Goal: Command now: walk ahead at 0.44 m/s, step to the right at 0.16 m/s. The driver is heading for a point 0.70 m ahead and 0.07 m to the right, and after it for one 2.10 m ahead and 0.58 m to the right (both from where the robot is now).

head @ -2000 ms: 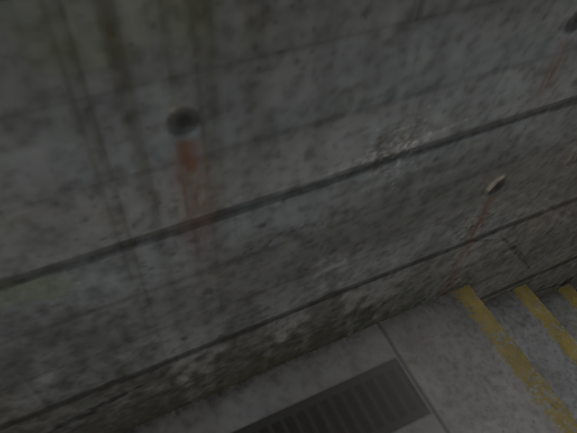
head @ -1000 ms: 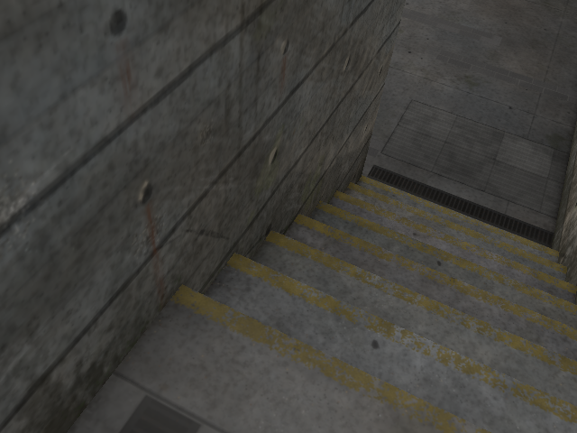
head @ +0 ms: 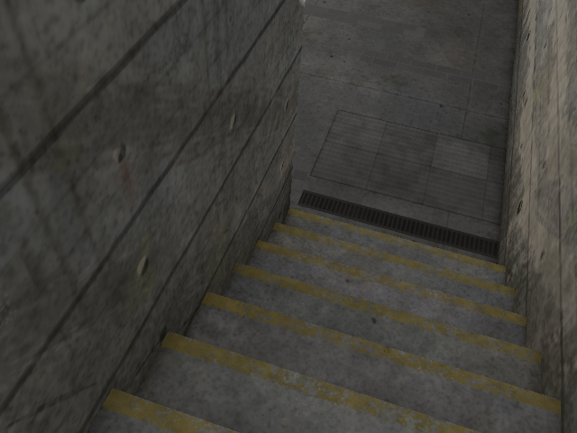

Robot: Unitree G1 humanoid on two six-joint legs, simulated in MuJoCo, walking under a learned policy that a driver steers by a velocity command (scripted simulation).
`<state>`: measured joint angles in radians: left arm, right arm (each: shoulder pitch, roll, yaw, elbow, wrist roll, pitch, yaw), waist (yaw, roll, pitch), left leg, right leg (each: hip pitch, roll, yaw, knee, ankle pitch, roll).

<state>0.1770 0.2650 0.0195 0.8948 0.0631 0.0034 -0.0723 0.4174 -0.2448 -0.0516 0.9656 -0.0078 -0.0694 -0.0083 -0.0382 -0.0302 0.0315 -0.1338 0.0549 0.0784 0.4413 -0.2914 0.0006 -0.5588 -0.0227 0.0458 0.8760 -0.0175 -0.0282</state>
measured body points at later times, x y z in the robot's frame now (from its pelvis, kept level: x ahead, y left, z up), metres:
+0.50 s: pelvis +0.19 -0.08 -0.05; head +0.20 -0.06 +0.40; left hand +0.08 +0.17 -0.19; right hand +0.36 -0.34 -0.15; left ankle +0.31 +0.04 -0.72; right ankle +0.05 -0.15 -0.74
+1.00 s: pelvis +0.42 -0.08 -0.22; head +0.42 -0.06 +0.22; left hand +0.53 +0.18 -0.36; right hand +0.34 -0.35 -0.35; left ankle +0.39 +0.02 -0.92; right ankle +0.56 -0.27 -0.88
